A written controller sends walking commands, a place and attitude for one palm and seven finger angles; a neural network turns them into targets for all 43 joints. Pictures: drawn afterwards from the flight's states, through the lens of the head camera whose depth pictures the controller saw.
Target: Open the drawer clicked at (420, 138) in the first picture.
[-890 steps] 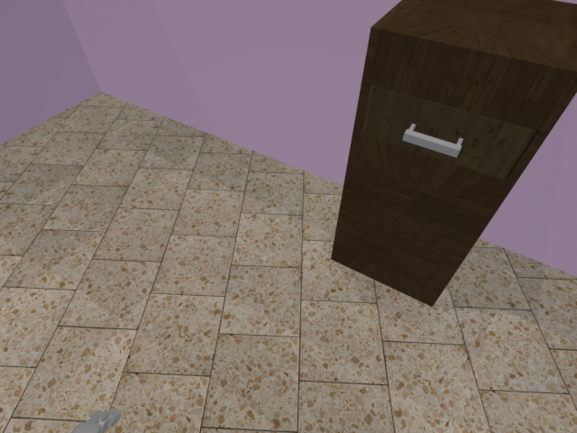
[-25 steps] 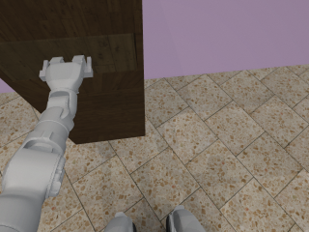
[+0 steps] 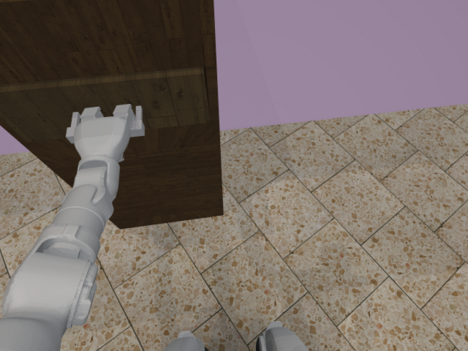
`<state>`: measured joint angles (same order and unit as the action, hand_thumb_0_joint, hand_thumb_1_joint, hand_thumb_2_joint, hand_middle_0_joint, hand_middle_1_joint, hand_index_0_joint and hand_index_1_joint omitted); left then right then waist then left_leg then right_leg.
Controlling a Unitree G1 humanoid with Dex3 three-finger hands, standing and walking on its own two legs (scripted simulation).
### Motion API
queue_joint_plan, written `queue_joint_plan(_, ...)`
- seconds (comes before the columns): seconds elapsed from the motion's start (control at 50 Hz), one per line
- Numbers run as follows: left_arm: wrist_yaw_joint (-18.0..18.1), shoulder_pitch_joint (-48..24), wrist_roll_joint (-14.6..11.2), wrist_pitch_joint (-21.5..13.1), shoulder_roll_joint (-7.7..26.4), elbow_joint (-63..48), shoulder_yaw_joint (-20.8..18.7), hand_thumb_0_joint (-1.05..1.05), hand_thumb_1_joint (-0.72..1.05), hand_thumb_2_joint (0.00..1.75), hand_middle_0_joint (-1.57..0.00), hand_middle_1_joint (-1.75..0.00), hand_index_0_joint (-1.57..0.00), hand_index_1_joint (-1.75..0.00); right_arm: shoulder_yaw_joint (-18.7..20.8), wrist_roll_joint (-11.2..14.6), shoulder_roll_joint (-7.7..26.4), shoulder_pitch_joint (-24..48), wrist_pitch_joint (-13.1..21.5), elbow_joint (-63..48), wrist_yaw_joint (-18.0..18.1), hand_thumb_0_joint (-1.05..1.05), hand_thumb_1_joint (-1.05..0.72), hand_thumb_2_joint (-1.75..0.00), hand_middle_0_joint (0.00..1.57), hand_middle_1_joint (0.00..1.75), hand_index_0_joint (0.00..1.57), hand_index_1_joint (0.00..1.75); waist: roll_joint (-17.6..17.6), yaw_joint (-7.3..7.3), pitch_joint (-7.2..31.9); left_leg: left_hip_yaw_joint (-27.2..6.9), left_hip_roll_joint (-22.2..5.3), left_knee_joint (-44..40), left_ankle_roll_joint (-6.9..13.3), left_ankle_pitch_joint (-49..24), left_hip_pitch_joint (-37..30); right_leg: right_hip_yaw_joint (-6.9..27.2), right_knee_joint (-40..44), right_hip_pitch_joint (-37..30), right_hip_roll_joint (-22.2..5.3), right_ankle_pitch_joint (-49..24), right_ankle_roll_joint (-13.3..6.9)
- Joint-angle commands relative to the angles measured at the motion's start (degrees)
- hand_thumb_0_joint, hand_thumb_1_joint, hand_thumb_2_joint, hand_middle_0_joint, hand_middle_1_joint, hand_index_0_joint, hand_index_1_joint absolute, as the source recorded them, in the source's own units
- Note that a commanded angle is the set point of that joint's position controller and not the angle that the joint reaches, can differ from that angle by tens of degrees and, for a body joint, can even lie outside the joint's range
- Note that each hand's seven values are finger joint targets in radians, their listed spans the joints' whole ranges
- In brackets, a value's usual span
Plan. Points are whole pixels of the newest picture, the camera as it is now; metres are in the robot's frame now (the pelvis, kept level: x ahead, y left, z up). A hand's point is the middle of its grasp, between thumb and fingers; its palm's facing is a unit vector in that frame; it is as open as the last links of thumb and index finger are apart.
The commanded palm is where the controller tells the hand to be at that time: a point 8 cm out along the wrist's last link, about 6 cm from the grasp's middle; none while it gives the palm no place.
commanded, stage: pull the drawer open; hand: left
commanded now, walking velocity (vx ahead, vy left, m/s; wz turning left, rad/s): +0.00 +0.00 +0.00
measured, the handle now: (107, 122) +0.54 +0.21 +0.01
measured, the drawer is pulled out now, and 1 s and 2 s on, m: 0.01 0.06 0.12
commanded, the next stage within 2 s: none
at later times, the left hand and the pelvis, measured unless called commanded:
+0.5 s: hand (114, 173) +0.44 +0.20 -0.01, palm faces -0.03 -0.04 -1.00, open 5.8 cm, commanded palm +0.42 +0.20 +0.04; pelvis +0.02 +0.00 +0.01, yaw +2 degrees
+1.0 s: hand (114, 173) +0.44 +0.19 -0.01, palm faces -0.05 -0.01 -1.00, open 5.8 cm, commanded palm +0.42 +0.19 +0.04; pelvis -0.03 -0.01 +0.00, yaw +1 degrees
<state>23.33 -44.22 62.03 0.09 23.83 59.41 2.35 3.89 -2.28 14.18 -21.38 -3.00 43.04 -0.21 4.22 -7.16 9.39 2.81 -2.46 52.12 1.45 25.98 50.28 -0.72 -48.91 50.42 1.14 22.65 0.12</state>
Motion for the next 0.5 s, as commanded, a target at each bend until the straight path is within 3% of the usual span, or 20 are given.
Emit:
queue_joint_plan(0.0, 2.42, -9.87, -0.42, -1.10, 7.61, -10.81, -1.99, 0.00, 0.90, 0.90, -0.40, -1.35, -0.40, -1.35, 3.11, 0.23, 8.50, -6.69, 0.39, -3.46, 0.53, 0.00, -0.90, -0.90, 0.20, 0.30, 0.20, 0.30, -1.39, 2.04, 26.05, -1.93, 2.19, -4.05, 0.54, -34.86, -18.89, -1.04, 3.66, -18.57, 2.02, -29.65, -1.64)
queue_joint_plan(0.02, 2.82, -8.80, -0.28, -0.84, 7.65, -11.64, -2.32, 0.00, 0.90, 0.90, -0.40, -1.35, -0.40, -1.35, 3.16, 0.35, 8.52, -6.05, 0.24, -3.47, 0.50, 0.00, -0.90, -0.90, 0.20, 0.30, 0.20, 0.30, -1.06, 2.46, 25.19, -1.88, 2.07, -4.24, 0.45, -35.60, -19.49, -1.15, 3.82, -18.15, 2.05, -29.43, -1.70)
queue_joint_plan(0.04, 3.18, -9.15, -0.17, -0.61, 5.18, -12.58, -0.48, 0.00, 0.90, 0.90, -0.40, -1.35, -0.40, -1.35, 3.37, 0.34, 8.29, -5.91, 0.24, -3.55, 0.41, 0.00, -0.90, -0.90, 0.20, 0.30, 0.20, 0.30, -1.26, 1.66, 24.70, -2.01, 1.83, -4.30, 0.46, -37.17, -20.84, -1.43, 4.15, -17.50, 2.10, -29.72, -1.60)
queue_joint_plan(0.14, 4.30, -4.52, 0.21, 1.12, 4.55, -13.39, -0.98, 0.00, 0.90, 0.90, -0.40, -1.35, -0.40, -1.35, 3.46, 0.47, 8.12, -4.65, -0.40, -3.81, 0.17, 0.00, -0.90, -0.90, 0.20, 0.30, 0.20, 0.30, -3.15, 2.71, 23.06, -1.75, 1.91, -5.05, 0.35, -38.93, -21.56, -1.56, 4.67, -19.03, 2.01, -31.22, -1.71)
queue_joint_plan(0.16, 4.30, -4.47, 0.15, 1.38, 4.30, -14.46, -0.74, 0.00, 0.90, 0.90, -0.40, -1.35, -0.40, -1.35, 3.49, 0.54, 8.14, -4.36, -0.53, -4.11, 0.10, 0.00, -0.90, -0.90, 0.20, 0.30, 0.20, 0.30, -3.01, 2.65, 23.43, -1.66, 1.99, -5.24, 0.37, -39.02, -21.84, -1.37, 4.90, -19.67, 1.97, -31.74, -1.69)
queue_joint_plan(0.2, 4.52, -1.73, 0.47, 1.88, 5.77, -16.85, -2.21, 0.00, 0.90, 0.90, -0.40, -1.35, -0.40, -1.35, 3.61, 0.49, 7.91, -3.60, -0.84, -4.50, 0.21, 0.00, -0.90, -0.90, 0.20, 0.30, 0.20, 0.30, -2.26, 3.85, 25.62, -1.47, 1.99, -5.08, 0.38, -42.72, -23.51, -0.96, 4.66, -21.62, 1.69, -34.53, -1.72)
queue_joint_plan(0.24, 4.45, -0.01, 0.26, 2.89, 3.34, -17.26, -0.33, 0.00, 0.90, 0.90, -0.40, -1.35, -0.40, -1.35, 3.38, 0.78, 7.61, -2.55, -1.13, -5.07, 0.21, 0.00, -0.90, -0.90, 0.20, 0.30, 0.20, 0.30, -2.72, 3.52, 23.34, -1.44, 2.03, -5.62, 0.28, -42.26, -23.51, -1.21, 5.32, -21.57, 1.73, -34.51, -1.70)
queue_joint_plan(0.3, 4.41, 3.63, 0.21, 3.37, 3.40, -19.70, -0.91, 0.00, 0.90, 0.90, -0.40, -1.35, -0.40, -1.35, 3.42, 0.86, 7.48, -1.35, -1.30, -5.90, 0.33, 0.00, -0.90, -0.90, 0.20, 0.30, 0.20, 0.30, -2.63, 4.41, 23.79, -1.59, 1.96, -6.08, 0.29, -43.72, -24.90, -1.21, 5.52, -22.51, 1.71, -34.68, -1.78)
queue_joint_plan(0.34, 4.42, 4.79, 0.17, 3.70, 1.50, -23.28, 0.60, 0.00, 0.90, 0.90, -0.40, -1.35, -0.40, -1.35, 3.37, 0.96, 7.16, -0.42, -1.30, -6.61, 0.20, 0.00, -0.90, -0.90, 0.20, 0.30, 0.20, 0.30, -1.62, 4.51, 24.07, -1.89, 1.72, -6.15, 0.17, -46.29, -26.75, -1.35, 5.65, -22.44, 1.73, -35.28, -1.76)
queue_joint_plan(0.38, 5.09, -11.89, 1.02, 3.16, 4.53, -20.96, 0.31, 0.00, 0.90, 0.90, -0.40, -1.35, -0.40, -1.35, 3.30, 0.61, 7.59, -1.34, -1.24, -4.12, 1.02, 0.00, -0.90, -0.90, 0.20, 0.30, 0.20, 0.30, -2.47, 0.42, 20.31, -2.43, 1.70, -5.10, 0.04, -41.13, -24.76, -1.48, 5.29, -17.70, 1.66, -31.88, -1.49)
queue_joint_plan(0.4, 5.33, -14.13, 1.88, 2.75, 4.14, -18.52, 0.91, 0.00, 0.90, 0.90, -0.40, -1.35, -0.40, -1.35, 3.20, 0.31, 7.52, -1.63, -0.91, -3.61, 1.27, 0.00, -0.90, -0.90, 0.20, 0.30, 0.20, 0.30, -2.07, 0.28, 19.31, -2.35, 1.91, -5.07, 0.05, -38.19, -23.41, -1.63, 4.98, -16.13, 1.65, -29.48, -1.53)
queue_joint_plan(0.44, 5.77, -11.78, 2.53, 2.53, 4.47, -15.46, -0.01, 0.00, 0.90, 0.90, -0.40, -1.35, -0.40, -1.35, 3.17, 0.08, 7.36, -1.25, -0.71, -3.40, 1.28, 0.00, -0.90, -0.90, 0.20, 0.30, 0.20, 0.30, -1.53, 1.35, 20.31, -2.17, 2.20, -4.97, -0.09, -36.56, -23.30, -1.67, 4.56, -15.64, 1.70, -27.70, -1.93)
queue_joint_plan(0.48, 6.11, -14.70, 2.61, 2.40, 6.23, -16.18, -1.25, 0.00, 0.90, 0.90, -0.40, -1.35, -0.40, -1.35, 3.29, -0.14, 7.31, -1.44, -0.73, -3.40, 1.37, 0.00, -0.90, -0.90, 0.20, 0.30, 0.20, 0.30, 0.34, 1.84, 23.76, -1.97, 2.49, -4.31, -0.21, -38.40, -24.02, -1.23, 3.79, -16.75, 1.61, -29.28, -2.11)
